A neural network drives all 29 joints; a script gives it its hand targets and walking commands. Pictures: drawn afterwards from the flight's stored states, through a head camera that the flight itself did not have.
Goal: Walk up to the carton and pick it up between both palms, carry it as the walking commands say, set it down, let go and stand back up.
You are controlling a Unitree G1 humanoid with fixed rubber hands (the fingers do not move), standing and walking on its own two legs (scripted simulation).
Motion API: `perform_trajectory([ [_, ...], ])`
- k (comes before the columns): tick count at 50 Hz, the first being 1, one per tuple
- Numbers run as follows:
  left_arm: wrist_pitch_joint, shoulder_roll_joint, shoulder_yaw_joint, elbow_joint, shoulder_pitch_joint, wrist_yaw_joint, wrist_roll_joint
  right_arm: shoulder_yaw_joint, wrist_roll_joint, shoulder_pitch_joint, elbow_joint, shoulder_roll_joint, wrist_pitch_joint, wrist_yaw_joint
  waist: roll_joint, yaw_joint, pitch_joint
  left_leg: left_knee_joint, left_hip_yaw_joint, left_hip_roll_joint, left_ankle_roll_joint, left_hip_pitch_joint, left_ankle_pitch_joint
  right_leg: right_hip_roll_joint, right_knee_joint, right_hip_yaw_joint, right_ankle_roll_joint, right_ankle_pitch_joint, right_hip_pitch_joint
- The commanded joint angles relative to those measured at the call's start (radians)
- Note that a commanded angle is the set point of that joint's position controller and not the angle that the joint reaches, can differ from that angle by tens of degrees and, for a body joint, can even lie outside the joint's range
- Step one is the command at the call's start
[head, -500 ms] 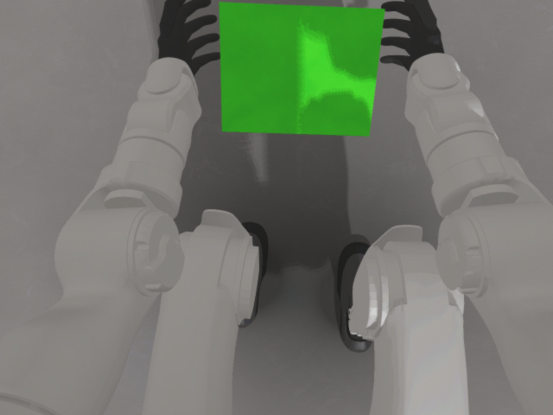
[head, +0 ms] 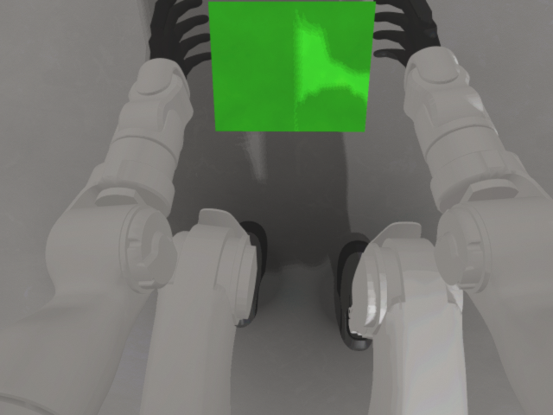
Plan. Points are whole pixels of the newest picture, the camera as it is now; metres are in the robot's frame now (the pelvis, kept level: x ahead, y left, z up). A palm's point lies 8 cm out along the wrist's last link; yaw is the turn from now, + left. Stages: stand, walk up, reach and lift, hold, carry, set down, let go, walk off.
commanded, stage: set down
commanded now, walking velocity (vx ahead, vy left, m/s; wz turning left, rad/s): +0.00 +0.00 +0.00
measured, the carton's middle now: (289, 73) +0.51 +0.04 -0.26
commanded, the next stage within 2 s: none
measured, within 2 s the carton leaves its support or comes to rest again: rests again in 0.70 s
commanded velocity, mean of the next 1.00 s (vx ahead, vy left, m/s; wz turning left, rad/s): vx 0.00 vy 0.00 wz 0.00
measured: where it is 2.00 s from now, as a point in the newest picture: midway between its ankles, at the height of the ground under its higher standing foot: (299, 301)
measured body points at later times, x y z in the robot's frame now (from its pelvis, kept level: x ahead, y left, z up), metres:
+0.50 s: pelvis +0.00 +0.00 +0.00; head +0.35 -0.02 +0.28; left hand +0.51 +0.19 -0.17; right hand +0.53 -0.11 -0.19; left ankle +0.12 +0.12 -0.32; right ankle +0.10 -0.10 -0.32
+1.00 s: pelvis +0.00 +0.00 +0.00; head +0.35 -0.02 +0.27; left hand +0.49 +0.21 -0.19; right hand +0.52 -0.15 -0.20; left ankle +0.12 +0.12 -0.32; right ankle +0.10 -0.10 -0.32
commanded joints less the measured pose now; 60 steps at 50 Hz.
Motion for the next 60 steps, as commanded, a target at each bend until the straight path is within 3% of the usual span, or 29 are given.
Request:
perform_trajectory([
  [1,0.011,-0.727,-0.197,-0.024,-0.329,-0.194,-0.011,0.144,0.007,-0.367,-0.094,0.619,-0.039,0.165,-0.089,-0.035,-0.746,-0.106,0.001,-0.060,0.020,0.328,0.237,0.049,-0.224,0.071,-0.012,0.267,0.324],
  [15,-0.004,-0.677,-0.205,-0.015,-0.330,-0.185,-0.034,0.126,-0.007,-0.349,-0.084,0.573,-0.045,0.159,-0.084,-0.048,-0.725,-0.095,-0.006,-0.059,0.015,0.340,0.248,0.043,-0.207,0.071,-0.012,0.278,0.326],
  [22,-0.026,-0.564,-0.204,0.009,-0.309,-0.156,-0.052,0.119,0.009,-0.339,-0.066,0.456,-0.059,0.131,-0.085,-0.047,-0.724,-0.094,-0.006,-0.054,0.011,0.344,0.243,0.030,-0.199,0.067,-0.006,0.274,0.349],
  [28,-0.062,-0.378,-0.187,0.037,-0.255,-0.102,-0.084,0.108,0.047,-0.305,-0.040,0.260,-0.079,0.079,-0.094,-0.049,-0.719,-0.102,-0.011,-0.043,0.006,0.345,0.230,0.010,-0.199,0.065,0.004,0.266,0.383],
  [32,-0.093,-0.169,-0.174,0.046,-0.174,-0.040,-0.116,0.092,0.076,-0.238,-0.017,0.039,-0.102,0.023,-0.100,-0.047,-0.719,-0.113,-0.015,-0.033,-0.001,0.361,0.234,-0.009,-0.209,0.067,0.013,0.265,0.409],
  [34,-0.112,-0.040,-0.165,0.040,-0.126,-0.001,-0.139,0.090,0.096,-0.202,-0.015,-0.075,-0.118,-0.008,-0.109,-0.040,-0.733,-0.119,-0.015,-0.027,-0.003,0.380,0.252,-0.020,-0.214,0.072,0.018,0.275,0.420],
  [37,-0.130,0.049,-0.164,0.038,-0.103,0.030,-0.168,0.126,0.142,-0.213,-0.035,-0.113,-0.131,-0.027,-0.130,-0.021,-0.772,-0.116,-0.022,-0.015,-0.001,0.395,0.293,-0.028,-0.213,0.086,0.026,0.306,0.433],
  [43,-0.139,0.098,-0.199,0.020,-0.119,0.036,-0.210,0.170,0.208,-0.248,-0.080,-0.142,-0.135,-0.028,-0.122,-0.001,-0.790,-0.117,-0.031,0.007,0.006,0.385,0.293,-0.037,-0.207,0.105,0.030,0.302,0.429],
  [54,-0.124,0.165,-0.199,-0.006,-0.101,0.023,-0.217,0.146,0.227,-0.214,-0.039,-0.198,-0.123,-0.014,-0.109,-0.005,-0.768,-0.109,-0.029,0.026,0.001,0.390,0.262,-0.049,-0.190,0.099,0.032,0.257,0.423],
  [60,-0.114,0.163,-0.211,-0.100,-0.068,0.031,-0.239,0.140,0.233,-0.206,-0.134,-0.190,-0.117,-0.021,-0.107,-0.012,-0.940,-0.121,-0.019,0.021,0.000,0.502,0.329,-0.046,-0.197,0.082,0.032,0.310,0.532],
])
